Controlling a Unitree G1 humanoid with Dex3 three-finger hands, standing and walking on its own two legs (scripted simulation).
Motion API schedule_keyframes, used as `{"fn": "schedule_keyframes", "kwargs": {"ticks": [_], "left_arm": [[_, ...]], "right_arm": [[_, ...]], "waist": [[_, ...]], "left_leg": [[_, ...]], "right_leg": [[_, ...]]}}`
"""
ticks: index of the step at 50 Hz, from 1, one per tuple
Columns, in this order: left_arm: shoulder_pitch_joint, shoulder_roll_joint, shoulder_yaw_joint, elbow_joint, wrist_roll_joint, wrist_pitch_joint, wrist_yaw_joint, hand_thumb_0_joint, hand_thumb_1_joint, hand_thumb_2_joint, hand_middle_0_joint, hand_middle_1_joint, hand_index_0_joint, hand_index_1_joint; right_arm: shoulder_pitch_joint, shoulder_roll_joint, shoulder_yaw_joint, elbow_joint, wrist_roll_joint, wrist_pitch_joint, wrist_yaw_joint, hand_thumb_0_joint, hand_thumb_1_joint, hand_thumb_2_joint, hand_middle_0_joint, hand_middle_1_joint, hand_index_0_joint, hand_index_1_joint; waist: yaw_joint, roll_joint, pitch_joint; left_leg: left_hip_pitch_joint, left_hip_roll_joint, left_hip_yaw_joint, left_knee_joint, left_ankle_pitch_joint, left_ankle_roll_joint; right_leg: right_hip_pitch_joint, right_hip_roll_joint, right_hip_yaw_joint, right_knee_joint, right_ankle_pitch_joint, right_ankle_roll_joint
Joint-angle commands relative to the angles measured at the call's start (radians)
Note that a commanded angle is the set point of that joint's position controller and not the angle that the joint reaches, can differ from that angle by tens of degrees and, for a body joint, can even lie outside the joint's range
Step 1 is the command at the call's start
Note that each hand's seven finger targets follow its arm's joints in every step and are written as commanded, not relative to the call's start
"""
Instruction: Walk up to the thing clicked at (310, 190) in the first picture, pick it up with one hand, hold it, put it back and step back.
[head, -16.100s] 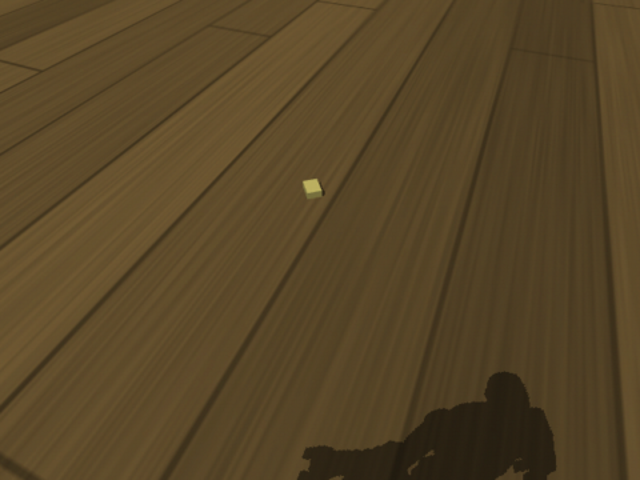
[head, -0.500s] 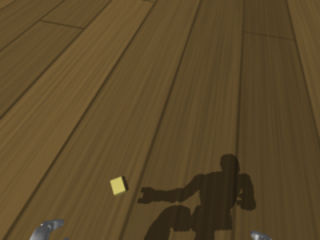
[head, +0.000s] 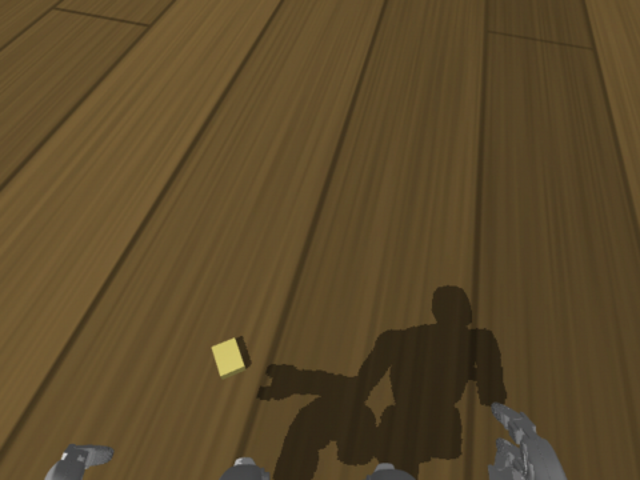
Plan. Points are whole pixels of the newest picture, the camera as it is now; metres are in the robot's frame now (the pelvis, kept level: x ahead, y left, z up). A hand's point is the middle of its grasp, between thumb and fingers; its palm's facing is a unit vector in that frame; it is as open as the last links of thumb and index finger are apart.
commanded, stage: rise first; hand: left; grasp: from above
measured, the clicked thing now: (228, 358) +0.49 +0.22 -0.69
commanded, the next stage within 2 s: none
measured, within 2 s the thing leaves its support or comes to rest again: neither
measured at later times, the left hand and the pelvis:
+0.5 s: hand out of the picture +0.13 +0.27 -0.19, palm faces -0.22 -0.81 -0.54, open 14.3 cm; pelvis -0.02 +0.00 -0.05, yaw +0 degrees
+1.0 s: hand (155, 417) +0.28 +0.30 -0.38, palm faces -0.35 -0.24 -0.91, open 13.8 cm; pelvis -0.08 -0.01 -0.24, yaw -3 degrees
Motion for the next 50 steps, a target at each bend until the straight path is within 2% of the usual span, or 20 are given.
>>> {"fn": "schedule_keyframes", "kwargs": {"ticks": [1, 3, 5, 7, 10, 15, 20, 21, 26, 28, 30, 32, 33, 36, 40, 43, 45, 47, 49, 50], "left_arm": [[0.039, 0.191, 0.063, -0.188, 0.023, 0.010, 0.019, 0.000, -0.570, 0.996, -0.071, -1.077, -0.069, -1.078], [0.051, 0.200, 0.075, -0.216, 0.033, 0.019, 0.025, 0.000, -0.571, 0.999, -0.063, -1.075, -0.059, -1.079], [0.089, 0.172, 0.054, -0.228, 0.038, 0.032, 0.023, 0.000, -0.552, 0.984, -0.057, -1.088, -0.058, -1.087], [0.094, 0.185, 0.069, -0.251, 0.039, 0.037, 0.025, 0.000, -0.572, 1.000, -0.057, -1.084, -0.051, -1.090], [0.114, 0.185, 0.066, -0.291, 0.061, 0.045, 0.030, 0.000, -0.573, 0.997, -0.061, -1.073, -0.054, -1.079], [0.154, 0.175, 0.060, -0.331, 0.076, 0.053, 0.040, 0.000, -0.572, 0.983, -0.058, -1.089, -0.056, -1.090], [0.085, 0.198, 0.063, -0.329, 0.104, 0.031, 0.056, 0.000, -0.589, 0.982, -0.068, -1.072, -0.063, -1.076], [0.051, 0.192, 0.046, -0.318, 0.109, 0.020, 0.057, 0.000, -0.589, 0.979, -0.067, -1.082, -0.063, -1.085], [-0.117, 0.216, 0.042, -0.174, 0.225, -0.065, 0.088, 0.000, -0.579, 0.992, -0.059, -1.064, -0.052, -1.070], [-0.172, 0.204, 0.019, -0.143, 0.275, -0.100, 0.111, 0.000, -0.577, 1.007, -0.061, -1.050, -0.052, -1.059], [-0.221, 0.247, 0.037, -0.116, 0.334, -0.128, 0.145, 0.000, -0.588, 1.019, -0.070, -1.046, -0.057, -1.059], [-0.273, 0.236, 0.013, -0.083, 0.395, -0.140, 0.181, 0.000, -0.542, 0.989, -0.071, -1.051, -0.063, -1.059], [-0.318, 0.259, 0.022, -0.056, 0.418, -0.142, 0.204, 0.000, -0.542, 0.994, -0.072, -1.052, -0.063, -1.062], [-0.432, 0.290, 0.028, 0.054, 0.494, -0.129, 0.274, 0.000, -0.570, 1.024, -0.070, -1.092, -0.063, -1.100], [-0.581, 0.362, 0.042, 0.148, 0.570, -0.109, 0.334, 0.000, -0.547, 1.000, -0.079, -1.119, -0.088, -1.111], [-0.750, 0.415, 0.047, 0.235, 0.628, -0.109, 0.372, 0.000, -0.527, 0.985, -0.088, -1.123, -0.103, -1.110], [-0.833, 0.464, 0.053, 0.282, 0.667, -0.117, 0.393, 0.000, -0.513, 0.969, -0.093, -1.127, -0.113, -1.107], [-0.897, 0.448, 0.030, 0.340, 0.695, -0.122, 0.410, 0.000, -0.512, 0.971, -0.101, -1.116, -0.119, -1.099], [-0.949, 0.498, 0.052, 0.392, 0.726, -0.125, 0.428, 0.000, -0.484, 0.948, -0.120, -1.096, -0.139, -1.077], [-1.002, 0.483, 0.033, 0.407, 0.744, -0.129, 0.436, 0.000, -0.485, 0.951, -0.118, -1.096, -0.137, -1.076]], "right_arm": [[0.018, -0.143, -0.050, -0.133, -0.004, -0.054, -0.019, 0.000, -0.922, -0.904, 0.201, 0.300, 0.200, 0.300], [0.014, -0.138, -0.048, -0.141, -0.007, -0.060, -0.024, 0.000, -0.901, -0.899, 0.201, 0.300, 0.200, 0.300], [0.006, -0.135, -0.046, -0.149, -0.008, -0.065, -0.021, 0.000, -0.883, -0.894, 0.200, 0.300, 0.200, 0.300], [-0.005, -0.134, -0.043, -0.155, -0.008, -0.069, -0.021, 0.000, -0.887, -0.896, 0.201, 0.300, 0.200, 0.300], [-0.006, -0.123, -0.043, -0.176, -0.007, -0.075, -0.025, 0.000, -0.891, -0.897, 0.200, 0.300, 0.200, 0.300], [-0.002, -0.120, -0.041, -0.180, -0.007, -0.084, -0.027, 0.000, -0.888, -0.895, 0.201, 0.300, 0.200, 0.300], [-0.019, -0.120, -0.039, -0.179, -0.007, -0.098, -0.031, 0.000, -0.909, -0.900, 0.201, 0.300, 0.200, 0.300], [-0.029, -0.124, -0.035, -0.171, -0.006, -0.102, -0.029, 0.000, -0.909, -0.901, 0.201, 0.300, 0.200, 0.300], [-0.037, -0.142, -0.039, -0.133, -0.010, -0.129, -0.016, 0.000, -0.889, -0.894, 0.201, 0.300, 0.200, 0.300], [-0.053, -0.152, -0.047, -0.115, -0.012, -0.139, -0.009, 0.000, -0.892, -0.895, 0.201, 0.300, 0.200, 0.300], [-0.054, -0.163, -0.053, -0.095, -0.009, -0.143, -0.007, 0.000, -0.901, -0.899, 0.200, 0.300, 0.200, 0.300], [-0.052, -0.171, -0.057, -0.073, -0.008, -0.141, -0.003, 0.000, -0.874, -0.893, 0.200, 0.300, 0.200, 0.300], [-0.057, -0.180, -0.060, -0.058, -0.009, -0.139, 0.000, 0.000, -0.874, -0.894, 0.200, 0.300, 0.200, 0.300], [-0.059, -0.187, -0.060, -0.024, -0.013, -0.122, 0.009, 0.000, -0.895, -0.899, 0.200, 0.300, 0.200, 0.300], [-0.040, -0.200, -0.062, 0.021, -0.025, -0.090, 0.024, 0.000, -0.910, -0.904, 0.200, 0.300, 0.200, 0.300], [-0.027, -0.191, -0.052, 0.049, -0.041, -0.069, 0.041, 0.000, -0.911, -0.904, 0.200, 0.300, 0.200, 0.300], [-0.028, -0.183, -0.047, 0.061, -0.051, -0.058, 0.050, 0.000, -0.913, -0.905, 0.200, 0.300, 0.200, 0.300], [-0.023, -0.183, -0.047, 0.077, -0.064, -0.052, 0.060, 0.000, -0.908, -0.904, 0.200, 0.300, 0.200, 0.300], [-0.017, -0.186, -0.046, 0.094, -0.070, -0.047, 0.067, 0.000, -0.907, -0.903, 0.200, 0.300, 0.200, 0.300], [-0.004, -0.185, -0.046, 0.102, -0.076, -0.044, 0.068, 0.000, -0.906, -0.903, 0.200, 0.300, 0.200, 0.300]], "waist": [[-0.007, 0.055, -0.253], [-0.004, 0.058, -0.258], [-0.005, 0.060, -0.265], [0.003, 0.074, -0.264], [0.003, 0.060, -0.268], [0.003, 0.061, -0.325], [-0.009, 0.064, -0.297], [-0.017, 0.065, -0.282], [-0.018, 0.076, -0.290], [-0.017, 0.092, -0.333], [-0.007, 0.095, -0.398], [-0.009, 0.106, -0.469], [-0.009, 0.107, -0.487], [-0.003, 0.077, -0.517], [0.015, 0.098, -0.649], [-0.006, 0.033, -0.682], [0.001, 0.027, -0.705], [-0.017, 0.030, -0.701], [-0.012, 0.057, -0.720], [-0.030, 0.065, -0.726]], "left_leg": [[0.176, -0.030, -0.002, -0.069, 0.348, 0.020], [0.147, -0.032, -0.002, -0.050, 0.327, 0.021], [0.137, -0.028, -0.009, -0.036, 0.333, 0.019], [0.117, -0.024, -0.019, -0.027, 0.341, 0.015], [0.076, -0.032, -0.010, -0.008, 0.255, 0.021], [0.062, -0.032, -0.010, 0.053, 0.326, 0.023], [-0.021, -0.033, -0.014, 0.084, 0.208, 0.025], [-0.044, -0.029, -0.024, 0.092, 0.188, 0.022], [-0.182, -0.031, -0.035, 0.205, 0.073, 0.020], [-0.225, -0.029, -0.046, 0.251, 0.043, 0.015], [-0.260, -0.031, -0.043, 0.303, 0.055, 0.015], [-0.278, -0.032, -0.042, 0.362, 0.108, 0.013], [-0.298, -0.029, -0.051, 0.388, 0.123, 0.010], [-0.414, -0.031, -0.048, 0.467, 0.080, 0.012], [-0.464, -0.030, -0.025, 0.583, 0.133, 0.015], [-0.607, -0.030, -0.006, 0.688, 0.084, 0.033], [-0.684, -0.031, 0.008, 0.737, 0.040, 0.037], [-0.712, -0.027, 0.004, 0.763, -0.001, 0.035], [-0.709, -0.023, 0.001, 0.782, -0.020, 0.033], [-0.719, -0.021, -0.001, 0.802, -0.028, 0.034]], "right_leg": [[0.037, 0.044, -0.012, -0.070, 0.317, -0.037], [0.024, 0.042, -0.011, -0.058, 0.306, -0.037], [0.005, 0.045, -0.016, -0.036, 0.296, -0.039], [-0.025, 0.047, -0.019, -0.010, 0.281, -0.043], [-0.038, 0.046, -0.014, -0.013, 0.242, -0.041], [-0.061, 0.046, -0.012, 0.038, 0.298, -0.041], [-0.139, 0.048, -0.009, 0.072, 0.206, -0.044], [-0.181, 0.048, -0.011, 0.096, 0.179, -0.046], [-0.373, 0.045, -0.005, 0.244, 0.080, -0.053], [-0.456, 0.043, -0.001, 0.311, 0.058, -0.056], [-0.496, 0.042, 0.002, 0.364, 0.069, -0.059], [-0.558, 0.044, -0.001, 0.427, 0.104, -0.062], [-0.601, 0.042, -0.007, 0.461, 0.108, -0.062], [-0.690, 0.046, -0.012, 0.521, 0.078, -0.060], [-0.724, 0.047, -0.016, 0.602, 0.114, -0.059], [-0.731, 0.052, -0.008, 0.634, 0.103, -0.047], [-0.721, 0.055, 0.007, 0.648, 0.067, -0.041], [-0.773, 0.057, -0.004, 0.673, 0.015, -0.044], [-0.816, 0.060, -0.014, 0.703, -0.014, -0.050], [-0.839, 0.062, -0.018, 0.715, -0.014, -0.049]]}}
